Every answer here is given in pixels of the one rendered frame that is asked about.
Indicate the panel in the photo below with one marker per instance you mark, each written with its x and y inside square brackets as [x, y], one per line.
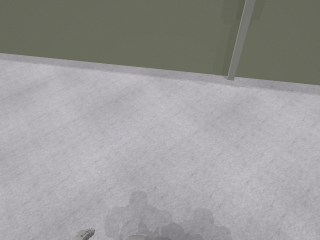
[242, 32]

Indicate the left robot hand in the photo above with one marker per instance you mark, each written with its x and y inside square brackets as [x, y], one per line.
[84, 234]

